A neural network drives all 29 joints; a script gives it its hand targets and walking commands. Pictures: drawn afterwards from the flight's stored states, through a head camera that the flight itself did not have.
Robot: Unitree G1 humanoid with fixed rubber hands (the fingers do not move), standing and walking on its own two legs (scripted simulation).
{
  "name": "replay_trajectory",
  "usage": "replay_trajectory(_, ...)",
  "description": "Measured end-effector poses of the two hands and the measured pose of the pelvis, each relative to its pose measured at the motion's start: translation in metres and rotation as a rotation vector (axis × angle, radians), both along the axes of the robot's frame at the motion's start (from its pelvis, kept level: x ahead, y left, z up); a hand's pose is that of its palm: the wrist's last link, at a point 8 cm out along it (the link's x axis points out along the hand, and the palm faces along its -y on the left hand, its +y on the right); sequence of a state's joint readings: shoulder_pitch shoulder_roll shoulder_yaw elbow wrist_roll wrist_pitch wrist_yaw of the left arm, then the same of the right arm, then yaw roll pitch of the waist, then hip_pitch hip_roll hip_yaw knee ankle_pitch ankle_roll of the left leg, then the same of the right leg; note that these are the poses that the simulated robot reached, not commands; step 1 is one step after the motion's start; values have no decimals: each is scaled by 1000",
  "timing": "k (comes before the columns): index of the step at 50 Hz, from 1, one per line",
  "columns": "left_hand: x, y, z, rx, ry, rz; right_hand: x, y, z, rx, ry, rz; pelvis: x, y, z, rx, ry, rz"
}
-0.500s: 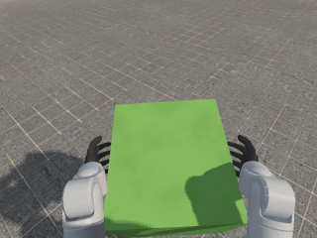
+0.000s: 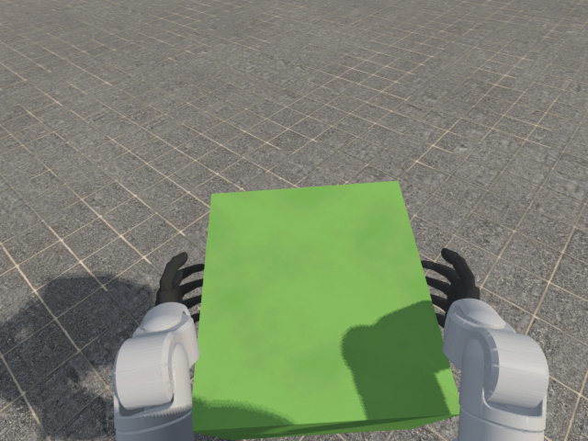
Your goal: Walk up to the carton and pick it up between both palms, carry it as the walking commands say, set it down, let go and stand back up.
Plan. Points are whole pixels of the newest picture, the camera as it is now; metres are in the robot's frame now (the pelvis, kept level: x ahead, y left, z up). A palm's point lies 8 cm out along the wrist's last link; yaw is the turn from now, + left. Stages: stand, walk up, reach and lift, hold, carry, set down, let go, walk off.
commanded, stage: carry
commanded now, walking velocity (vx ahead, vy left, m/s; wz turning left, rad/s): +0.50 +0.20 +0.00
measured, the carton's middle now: (313, 313) +0.30 -0.01 +0.01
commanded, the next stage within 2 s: none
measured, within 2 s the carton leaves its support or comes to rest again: neither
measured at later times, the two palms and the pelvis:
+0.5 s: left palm (173, 163) +0.57 +0.23 +0.09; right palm (362, 156) +0.57 -0.11 +0.09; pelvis +0.31 +0.06 +0.01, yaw +2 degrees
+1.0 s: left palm (165, 82) +0.90 +0.32 +0.09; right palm (303, 76) +0.91 -0.02 +0.09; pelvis +0.66 +0.14 +0.00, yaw +2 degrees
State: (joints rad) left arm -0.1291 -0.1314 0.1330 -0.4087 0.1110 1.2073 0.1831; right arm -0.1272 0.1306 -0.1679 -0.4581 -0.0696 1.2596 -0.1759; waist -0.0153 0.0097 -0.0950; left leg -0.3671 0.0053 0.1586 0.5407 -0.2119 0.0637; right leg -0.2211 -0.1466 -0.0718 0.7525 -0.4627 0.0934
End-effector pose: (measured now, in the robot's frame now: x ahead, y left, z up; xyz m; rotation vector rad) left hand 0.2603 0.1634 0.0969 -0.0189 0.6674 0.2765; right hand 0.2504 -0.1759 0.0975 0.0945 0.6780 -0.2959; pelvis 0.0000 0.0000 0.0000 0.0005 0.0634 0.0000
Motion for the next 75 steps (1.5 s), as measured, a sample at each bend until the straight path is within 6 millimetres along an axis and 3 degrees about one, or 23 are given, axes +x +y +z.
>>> replay_trajectory(9,109,21,5,-34,2,-20,102,21,16,-33,3,-18,106,22,11,-40,5,-22)
replay_trajectory(16,205,24,-10,-23,-21,-10,202,24,-4,-23,-22,-6,206,24,-12,-25,-17,-13)
replay_trajectory(19,240,31,-14,-12,15,-1,240,31,-10,-14,13,3,242,30,-8,-24,-11,-3)
replay_trajectory(25,306,65,-3,2,61,26,315,65,-5,0,57,31,311,58,11,-8,21,32)
replay_trajectory(31,387,106,-4,-7,11,22,396,106,-1,-16,5,30,392,99,3,-18,4,23)
replay_trajectory(38,483,129,-5,-32,39,5,486,129,7,-41,34,13,481,123,14,-57,36,4)
replay_trajectory(46,596,142,-12,-7,-18,26,606,142,-9,-20,-24,36,602,133,-11,-27,-13,21)
replay_trajectory(49,633,151,-9,6,-5,39,648,151,-10,-8,-10,49,643,140,-8,-22,-16,33)
replay_trajectory(56,715,190,6,21,49,76,742,191,-1,11,40,88,730,172,16,12,21,80)
replay_trajectory(62,799,237,-7,5,9,77,829,238,-5,-10,-1,88,813,217,1,2,16,74)
replay_trajectory(64,826,249,-8,-6,20,71,853,250,-3,-20,9,82,838,229,4,-9,19,64)
replay_trajectory(70,904,271,-2,-34,31,52,925,272,12,-48,21,63,913,253,17,-47,31,43)
replay_trajectory(75,972,286,0,-25,-7,61,996,286,11,-39,-16,75,984,266,9,-41,5,49)
